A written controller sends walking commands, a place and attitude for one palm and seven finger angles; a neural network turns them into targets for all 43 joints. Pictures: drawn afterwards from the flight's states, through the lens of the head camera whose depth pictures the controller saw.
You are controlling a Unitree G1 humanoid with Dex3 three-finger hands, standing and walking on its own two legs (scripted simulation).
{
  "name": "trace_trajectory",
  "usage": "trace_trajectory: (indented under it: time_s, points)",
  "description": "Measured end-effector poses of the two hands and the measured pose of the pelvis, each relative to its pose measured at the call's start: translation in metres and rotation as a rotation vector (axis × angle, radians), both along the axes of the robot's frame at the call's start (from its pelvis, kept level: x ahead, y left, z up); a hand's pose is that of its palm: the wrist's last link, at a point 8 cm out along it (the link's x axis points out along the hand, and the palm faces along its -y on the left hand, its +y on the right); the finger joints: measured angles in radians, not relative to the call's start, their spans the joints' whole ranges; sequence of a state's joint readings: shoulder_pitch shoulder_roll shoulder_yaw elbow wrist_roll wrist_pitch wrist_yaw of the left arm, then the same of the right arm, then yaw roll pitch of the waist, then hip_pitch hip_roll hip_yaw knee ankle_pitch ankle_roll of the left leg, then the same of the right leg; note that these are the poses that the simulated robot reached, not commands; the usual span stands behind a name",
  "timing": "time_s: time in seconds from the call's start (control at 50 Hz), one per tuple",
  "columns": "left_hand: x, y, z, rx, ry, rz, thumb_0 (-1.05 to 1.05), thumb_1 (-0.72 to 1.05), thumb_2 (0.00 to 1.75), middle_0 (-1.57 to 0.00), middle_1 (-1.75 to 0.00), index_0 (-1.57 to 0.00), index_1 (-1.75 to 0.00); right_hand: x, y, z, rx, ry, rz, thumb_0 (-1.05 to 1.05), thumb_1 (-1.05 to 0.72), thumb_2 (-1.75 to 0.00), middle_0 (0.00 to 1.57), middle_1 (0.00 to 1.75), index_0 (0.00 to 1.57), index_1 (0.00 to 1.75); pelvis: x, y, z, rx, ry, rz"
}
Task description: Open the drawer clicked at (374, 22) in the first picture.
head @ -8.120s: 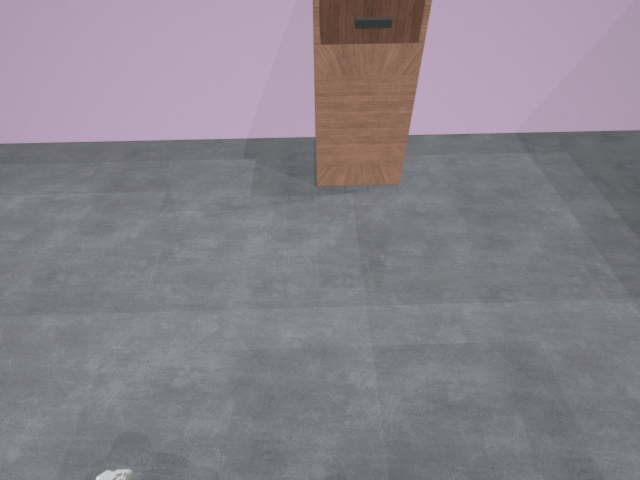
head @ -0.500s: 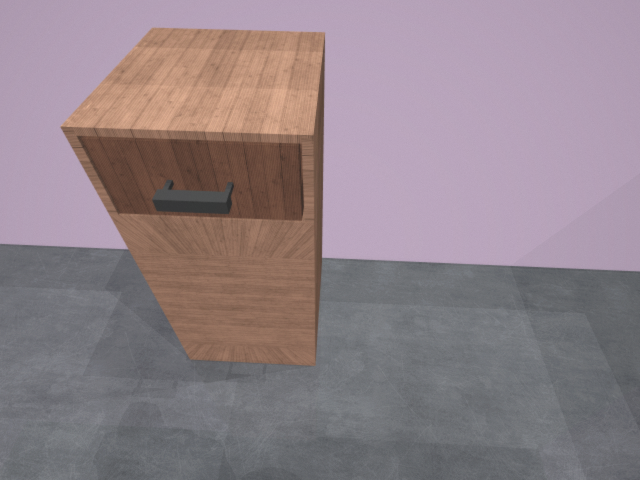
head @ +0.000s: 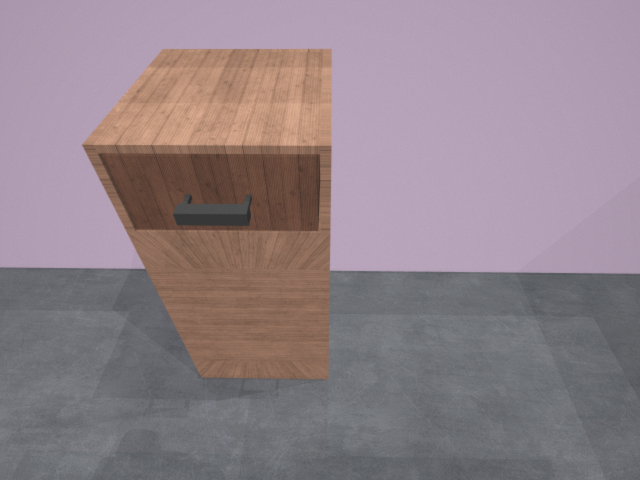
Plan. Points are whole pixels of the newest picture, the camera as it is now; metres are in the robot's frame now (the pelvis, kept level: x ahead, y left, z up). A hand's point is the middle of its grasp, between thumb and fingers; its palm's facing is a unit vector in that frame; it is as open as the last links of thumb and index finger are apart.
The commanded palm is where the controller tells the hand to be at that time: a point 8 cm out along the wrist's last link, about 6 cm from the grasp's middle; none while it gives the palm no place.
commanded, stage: look again from close up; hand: left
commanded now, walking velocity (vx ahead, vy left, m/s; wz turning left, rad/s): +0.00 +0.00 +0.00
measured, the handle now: (215, 206) +0.57 +0.22 +0.01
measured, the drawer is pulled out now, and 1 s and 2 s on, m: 0.00 0.00 0.00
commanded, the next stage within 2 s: raise the hand with hooked fingers in 0.22 s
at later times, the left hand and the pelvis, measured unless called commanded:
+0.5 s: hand out of the picture +0.15 +0.22 -0.08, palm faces -0.13 -0.71 -0.70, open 7.5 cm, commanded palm +0.12 +0.23 -0.04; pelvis +0.00 +0.01 -0.01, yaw -1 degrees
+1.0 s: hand (157, 405) +0.22 +0.22 -0.01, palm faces +0.07 -0.07 -1.00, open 10.1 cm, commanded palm +0.19 +0.22 +0.05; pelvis +0.01 -0.04 -0.03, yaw +1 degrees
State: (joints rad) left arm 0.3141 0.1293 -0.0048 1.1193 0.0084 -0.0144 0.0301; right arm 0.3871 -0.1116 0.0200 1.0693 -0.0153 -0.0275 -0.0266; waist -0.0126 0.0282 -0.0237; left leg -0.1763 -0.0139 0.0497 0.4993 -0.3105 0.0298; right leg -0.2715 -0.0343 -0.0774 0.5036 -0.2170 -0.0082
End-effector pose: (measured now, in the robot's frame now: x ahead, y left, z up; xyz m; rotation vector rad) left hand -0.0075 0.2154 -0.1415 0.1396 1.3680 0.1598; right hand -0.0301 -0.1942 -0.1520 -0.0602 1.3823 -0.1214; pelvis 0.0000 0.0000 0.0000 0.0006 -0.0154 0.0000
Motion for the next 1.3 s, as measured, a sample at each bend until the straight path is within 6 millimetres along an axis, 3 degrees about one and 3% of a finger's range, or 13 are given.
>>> trace_trajectory:
  time_s: [0.14,0.34,0.38,0.48,0.54,0.58,0.64,0.7,0.84,0.94,1.04,1.18,1.3]
  points:
    - [0.01,0.016,0.006,0.019,-0.026,0.004,0.01,0.91,0.9,-0.19,-0.3,-0.2,-0.3,0.013,0.012,-0.001,0.006,-0.008,0.026,0.02,-0.92,-0.9,0.2,0.3,0.2,0.3,0.005,0.012,0.002,0.007,-0.007,-0.003]
    - [0.004,0.012,0.001,-0.003,0.032,-0.003,0.01,0.91,0.9,-0.19,-0.3,-0.2,-0.3,0.017,0.002,0.003,-0.032,0.017,0.021,0.01,-0.91,-0.9,0.2,0.3,0.2,0.3,0.01,0.016,0.002,0.007,-0.005,-0.011]
    - [0.026,0.018,0.014,0.07,-0.053,-0.132,0.02,0.93,0.89,-0.2,-0.31,-0.2,-0.3,0.028,-0.005,0.009,-0.062,-0.068,0.017,0.01,-0.91,-0.9,0.2,0.3,0.2,0.3,0.008,0.014,0.001,0.013,-0.004,-0.029]
    - [0.125,0.034,0.095,0.431,-0.517,-0.411,0.04,0.91,0.88,-0.2,-0.33,-0.2,-0.32,0.086,-0.039,0.023,-0.156,-0.403,0.035,0.02,-0.93,-0.9,0.2,0.3,0.2,0.3,0.006,0.011,-0.006,0.027,0.031,-0.01]
    - [0.178,0.026,0.145,0.709,-0.753,-0.638,0.03,0.85,0.86,-0.21,-0.36,-0.2,-0.35,0.136,-0.057,0.036,-0.177,-0.564,0.086,0.02,-0.92,-0.9,0.2,0.3,0.2,0.3,0.003,0.007,-0.012,0.026,0.071,-0.024]
    - [0.197,0.014,0.166,0.863,-0.858,-0.759,0.03,0.8,0.84,-0.2,-0.38,-0.2,-0.37,0.169,-0.066,0.05,-0.181,-0.647,0.105,0.02,-0.92,-0.9,0.2,0.3,0.2,0.3,0.002,0.004,-0.015,0.03,0.095,-0.048]
    - [0.199,-0.007,0.171,0.958,-0.927,-0.894,0.01,0.74,0.82,-0.2,-0.42,-0.2,-0.41,0.214,-0.073,0.072,-0.168,-0.73,0.136,0.02,-0.92,-0.9,0.2,0.3,0.2,0.3,0.002,-0.003,-0.02,0.04,0.121,-0.079]
    - [0.18,-0.021,0.16,0.981,-0.914,-0.984,0.01,0.66,0.79,-0.21,-0.46,-0.21,-0.45,0.252,-0.072,0.088,-0.154,-0.774,0.201,0.02,-0.91,-0.9,0.2,0.3,0.2,0.3,0.002,-0.011,-0.023,0.048,0.137,-0.083]
    - [0.147,-0.005,0.144,1.119,-0.791,-0.968,0.0,0.48,0.72,-0.24,-0.57,-0.24,-0.56,0.303,-0.049,0.08,-0.117,-0.76,0.357,0.01,-0.91,-0.9,0.2,0.3,0.2,0.3,0.005,-0.03,-0.034,0.044,0.174,-0.027]
    - [0.175,0.006,0.168,1.208,-0.82,-0.894,0.0,0.36,0.67,-0.26,-0.64,-0.26,-0.64,0.3,-0.028,0.058,-0.044,-0.713,0.367,0.01,-0.91,-0.9,0.2,0.3,0.2,0.3,0.007,-0.036,-0.037,0.028,0.158,0.01]
    - [0.212,0.0,0.195,1.189,-0.842,-0.916,0.0,0.24,0.62,-0.26,-0.72,-0.27,-0.71,0.268,-0.019,0.041,0.015,-0.615,0.305,0.01,-0.91,-0.9,0.2,0.3,0.2,0.3,0.013,-0.036,-0.027,0.027,0.135,0.003]
    - [0.233,-0.004,0.213,1.127,-0.852,-1.006,0.0,0.09,0.55,-0.27,-0.82,-0.27,-0.81,0.222,-0.041,0.029,-0.018,-0.478,0.221,0.01,-0.9,-0.9,0.2,0.3,0.21,0.3,0.019,-0.031,-0.014,0.028,0.118,-0.019]
    - [0.24,0.007,0.228,1.158,-0.894,-0.998,0.0,-0.05,0.49,-0.28,-0.91,-0.29,-0.9,0.208,-0.065,0.028,-0.093,-0.426,0.185,0.01,-0.91,-0.9,0.2,0.3,0.2,0.3,0.019,-0.022,-0.011,0.022,0.11,-0.01]
